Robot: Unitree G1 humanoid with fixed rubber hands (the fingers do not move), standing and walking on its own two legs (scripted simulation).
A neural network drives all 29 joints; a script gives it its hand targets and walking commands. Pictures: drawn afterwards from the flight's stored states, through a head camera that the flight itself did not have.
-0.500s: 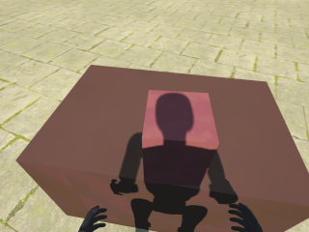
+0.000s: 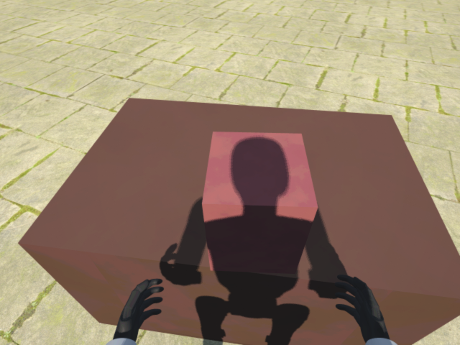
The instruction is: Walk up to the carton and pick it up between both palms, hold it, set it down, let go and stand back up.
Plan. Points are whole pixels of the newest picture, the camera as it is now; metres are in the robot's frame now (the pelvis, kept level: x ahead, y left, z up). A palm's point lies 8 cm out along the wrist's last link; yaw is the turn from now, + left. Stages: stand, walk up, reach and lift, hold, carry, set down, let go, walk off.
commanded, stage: reach and lift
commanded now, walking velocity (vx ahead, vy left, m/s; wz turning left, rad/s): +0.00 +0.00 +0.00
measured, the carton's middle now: (254, 203) +0.45 -0.02 -0.03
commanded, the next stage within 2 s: none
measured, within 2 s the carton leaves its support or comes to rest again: neither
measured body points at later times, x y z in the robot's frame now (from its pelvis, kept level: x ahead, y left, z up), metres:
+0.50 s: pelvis +0.00 +0.01 -0.01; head +0.01 +0.02 +0.44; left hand +0.27 +0.19 -0.03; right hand +0.26 -0.21 -0.03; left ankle +0.00 +0.13 -0.74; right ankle -0.02 -0.11 -0.74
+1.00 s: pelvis +0.00 +0.00 +0.01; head +0.00 +0.01 +0.46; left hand +0.35 +0.18 +0.04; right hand +0.33 -0.22 +0.04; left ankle +0.00 +0.13 -0.74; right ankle -0.02 -0.11 -0.74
